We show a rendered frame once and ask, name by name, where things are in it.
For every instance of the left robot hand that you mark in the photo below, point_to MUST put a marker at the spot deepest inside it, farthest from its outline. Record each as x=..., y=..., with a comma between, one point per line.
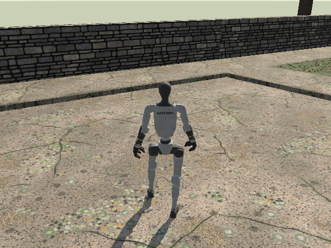
x=137, y=150

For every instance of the right robot upper arm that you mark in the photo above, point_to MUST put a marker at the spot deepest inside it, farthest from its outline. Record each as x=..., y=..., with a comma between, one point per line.
x=184, y=117

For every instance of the robot left shin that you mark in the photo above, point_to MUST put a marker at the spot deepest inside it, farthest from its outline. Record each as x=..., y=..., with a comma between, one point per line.
x=151, y=176

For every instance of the right robot hand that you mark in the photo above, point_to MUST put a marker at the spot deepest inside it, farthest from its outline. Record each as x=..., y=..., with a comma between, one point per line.
x=188, y=143

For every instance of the robot shin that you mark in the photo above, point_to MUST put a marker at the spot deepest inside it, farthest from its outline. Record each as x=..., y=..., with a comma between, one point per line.
x=175, y=193
x=151, y=176

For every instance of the robot left forearm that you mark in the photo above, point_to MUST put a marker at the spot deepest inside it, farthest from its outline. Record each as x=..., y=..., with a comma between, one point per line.
x=140, y=138

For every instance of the robot right shin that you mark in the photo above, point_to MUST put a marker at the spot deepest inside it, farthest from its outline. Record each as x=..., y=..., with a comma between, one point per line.
x=175, y=193

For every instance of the robot right forearm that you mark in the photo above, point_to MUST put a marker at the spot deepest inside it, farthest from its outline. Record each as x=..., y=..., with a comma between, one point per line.
x=191, y=135

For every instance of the left robot upper arm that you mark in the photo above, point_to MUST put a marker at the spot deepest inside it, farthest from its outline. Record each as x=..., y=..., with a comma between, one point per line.
x=146, y=117

